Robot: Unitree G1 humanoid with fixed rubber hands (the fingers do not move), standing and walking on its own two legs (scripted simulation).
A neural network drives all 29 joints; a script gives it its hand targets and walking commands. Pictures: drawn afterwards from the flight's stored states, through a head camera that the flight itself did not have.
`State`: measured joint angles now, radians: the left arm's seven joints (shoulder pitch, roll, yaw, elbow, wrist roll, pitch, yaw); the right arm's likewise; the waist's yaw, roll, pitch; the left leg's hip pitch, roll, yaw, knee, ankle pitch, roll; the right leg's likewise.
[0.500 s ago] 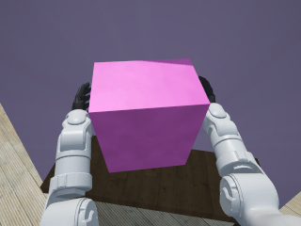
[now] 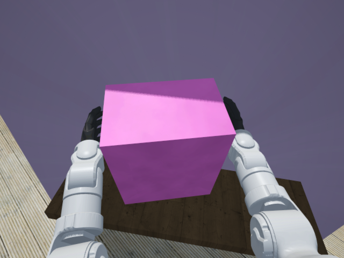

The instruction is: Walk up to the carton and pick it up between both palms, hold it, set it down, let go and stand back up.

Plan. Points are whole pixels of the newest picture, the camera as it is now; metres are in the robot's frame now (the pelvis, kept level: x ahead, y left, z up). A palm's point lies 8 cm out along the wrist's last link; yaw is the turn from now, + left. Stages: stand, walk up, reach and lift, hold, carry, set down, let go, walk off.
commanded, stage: set down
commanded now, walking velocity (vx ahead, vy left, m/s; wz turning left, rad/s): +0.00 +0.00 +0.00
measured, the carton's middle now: (165, 147) +0.39 +0.00 +0.08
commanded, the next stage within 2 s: none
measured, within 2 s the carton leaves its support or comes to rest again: rests again in 1.98 s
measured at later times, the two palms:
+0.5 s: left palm (103, 152) +0.35 +0.15 +0.09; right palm (239, 137) +0.38 -0.19 +0.12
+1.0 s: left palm (99, 159) +0.36 +0.16 +0.06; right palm (230, 144) +0.39 -0.17 +0.08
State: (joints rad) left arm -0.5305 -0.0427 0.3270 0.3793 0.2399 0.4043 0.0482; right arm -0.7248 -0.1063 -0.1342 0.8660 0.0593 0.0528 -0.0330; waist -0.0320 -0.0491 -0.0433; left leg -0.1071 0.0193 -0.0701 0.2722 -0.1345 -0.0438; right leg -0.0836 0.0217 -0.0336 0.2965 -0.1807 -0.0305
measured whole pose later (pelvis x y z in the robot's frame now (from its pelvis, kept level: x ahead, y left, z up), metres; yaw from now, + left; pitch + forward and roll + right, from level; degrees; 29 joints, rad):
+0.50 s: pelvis -0.02 -0.01 +0.00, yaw -3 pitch +2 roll +0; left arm -0.59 -0.11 0.37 0.57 0.27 0.28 0.10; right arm -0.77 -0.12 -0.34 1.01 -0.12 -0.04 0.07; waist 0.05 -0.03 -0.07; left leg -0.19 0.05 -0.02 0.24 -0.09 -0.06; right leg -0.20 0.04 -0.01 0.29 -0.14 -0.05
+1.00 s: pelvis +0.00 +0.00 +0.00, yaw -2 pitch +5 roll +0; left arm -0.49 -0.12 0.35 0.55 0.27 0.18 0.11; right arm -0.70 -0.10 -0.34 1.02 -0.13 -0.16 0.07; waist 0.03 -0.04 -0.07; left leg -0.24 0.04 0.00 0.28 -0.13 -0.04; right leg -0.22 0.02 -0.04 0.28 -0.15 -0.03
